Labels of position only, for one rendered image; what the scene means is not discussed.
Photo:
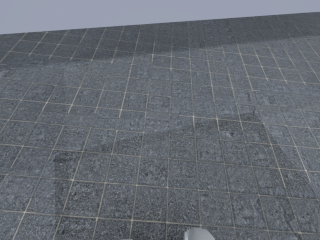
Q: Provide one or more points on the robot right thigh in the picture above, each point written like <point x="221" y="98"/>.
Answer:
<point x="197" y="233"/>

